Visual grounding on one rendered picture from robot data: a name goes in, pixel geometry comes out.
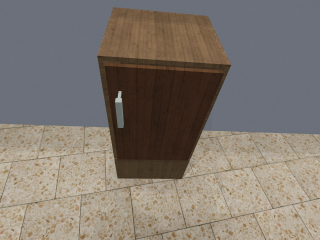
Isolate handle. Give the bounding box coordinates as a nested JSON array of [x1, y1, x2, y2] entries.
[[115, 91, 124, 128]]

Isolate cupboard door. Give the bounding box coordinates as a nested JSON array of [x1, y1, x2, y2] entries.
[[104, 62, 224, 161]]

